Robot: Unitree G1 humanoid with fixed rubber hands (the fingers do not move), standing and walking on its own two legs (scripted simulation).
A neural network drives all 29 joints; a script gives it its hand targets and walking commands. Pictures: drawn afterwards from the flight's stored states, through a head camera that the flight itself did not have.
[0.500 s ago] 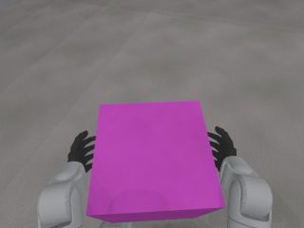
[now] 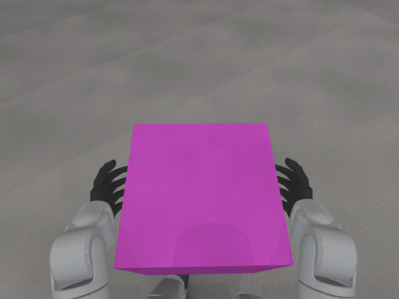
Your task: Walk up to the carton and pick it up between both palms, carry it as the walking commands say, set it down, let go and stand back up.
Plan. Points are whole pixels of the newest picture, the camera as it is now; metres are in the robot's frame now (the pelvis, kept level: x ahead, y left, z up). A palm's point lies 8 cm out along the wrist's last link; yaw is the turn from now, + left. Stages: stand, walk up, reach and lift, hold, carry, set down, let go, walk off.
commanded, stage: carry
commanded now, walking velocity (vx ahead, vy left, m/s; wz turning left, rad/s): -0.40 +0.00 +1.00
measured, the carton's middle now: (200, 207) +0.29 +0.01 -0.01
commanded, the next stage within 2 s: none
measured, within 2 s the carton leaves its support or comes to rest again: neither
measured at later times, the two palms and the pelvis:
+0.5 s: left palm out of the picture -0.11 +0.29 +0.06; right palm out of the picture +0.09 +0.02 +0.07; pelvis -0.22 +0.01 +0.01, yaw +30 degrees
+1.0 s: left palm out of the picture -0.38 +0.21 +0.09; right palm out of the picture -0.10 +0.03 +0.09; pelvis -0.40 -0.10 +0.00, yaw +60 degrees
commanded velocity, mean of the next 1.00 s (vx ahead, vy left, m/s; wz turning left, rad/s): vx -0.40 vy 0.00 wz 1.00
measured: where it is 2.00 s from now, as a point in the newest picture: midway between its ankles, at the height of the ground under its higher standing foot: outside the picture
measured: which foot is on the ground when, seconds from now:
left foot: down 0.00-0.02, up 0.04-0.30, down 0.32-0.68, up 0.70-1.00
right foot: down 0.00-0.32, up 0.34-0.66, down 0.68-1.00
